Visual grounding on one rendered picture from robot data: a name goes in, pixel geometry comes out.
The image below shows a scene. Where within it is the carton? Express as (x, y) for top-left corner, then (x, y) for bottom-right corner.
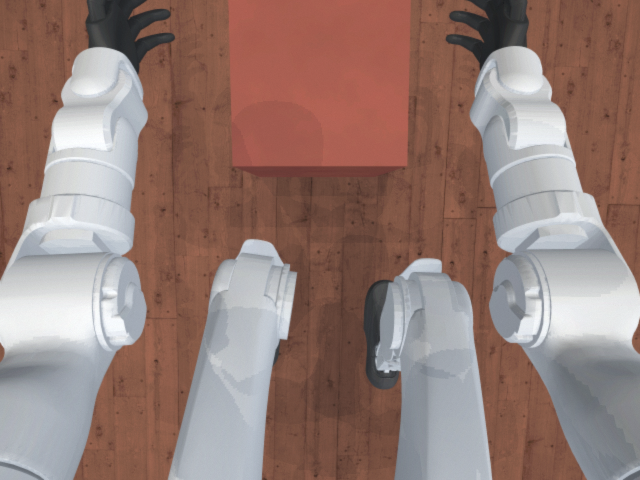
(228, 0), (411, 177)

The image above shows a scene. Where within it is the robot left upper arm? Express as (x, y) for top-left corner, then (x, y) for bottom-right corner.
(0, 252), (147, 480)

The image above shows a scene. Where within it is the robot right forearm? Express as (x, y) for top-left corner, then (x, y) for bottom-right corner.
(470, 46), (640, 330)

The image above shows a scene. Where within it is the right robot hand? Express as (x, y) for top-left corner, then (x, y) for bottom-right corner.
(446, 0), (529, 71)

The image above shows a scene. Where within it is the robot right upper arm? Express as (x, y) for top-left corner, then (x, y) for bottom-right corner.
(489, 249), (640, 480)

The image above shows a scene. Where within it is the left robot hand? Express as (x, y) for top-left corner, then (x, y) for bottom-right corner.
(85, 0), (175, 75)

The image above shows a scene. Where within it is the robot left forearm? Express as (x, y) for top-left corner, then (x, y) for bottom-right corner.
(0, 47), (148, 347)

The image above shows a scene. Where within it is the left robot shin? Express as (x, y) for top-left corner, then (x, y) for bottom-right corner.
(208, 239), (284, 348)

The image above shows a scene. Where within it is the robot right foot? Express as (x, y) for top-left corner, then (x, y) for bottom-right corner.
(363, 280), (399, 389)

